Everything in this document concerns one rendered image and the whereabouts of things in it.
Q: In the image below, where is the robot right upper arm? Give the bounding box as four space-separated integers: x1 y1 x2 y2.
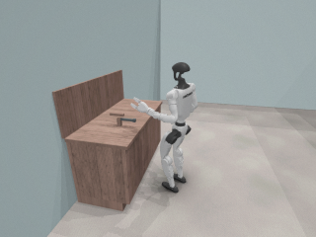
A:
188 83 198 110

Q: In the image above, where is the counter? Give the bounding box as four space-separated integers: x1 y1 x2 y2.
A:
52 70 163 211

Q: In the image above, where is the robot left upper arm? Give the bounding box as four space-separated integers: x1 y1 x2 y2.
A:
166 89 179 123

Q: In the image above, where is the robot left forearm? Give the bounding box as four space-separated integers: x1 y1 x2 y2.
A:
146 108 176 123

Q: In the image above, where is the robot left hand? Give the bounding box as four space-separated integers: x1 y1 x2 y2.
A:
130 97 149 113

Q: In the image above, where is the robot right foot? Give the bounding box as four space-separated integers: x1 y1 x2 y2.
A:
173 173 187 184

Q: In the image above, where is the robot torso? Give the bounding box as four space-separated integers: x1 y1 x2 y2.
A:
172 82 193 138

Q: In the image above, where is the tap lever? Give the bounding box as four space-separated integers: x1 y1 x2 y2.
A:
120 118 136 122

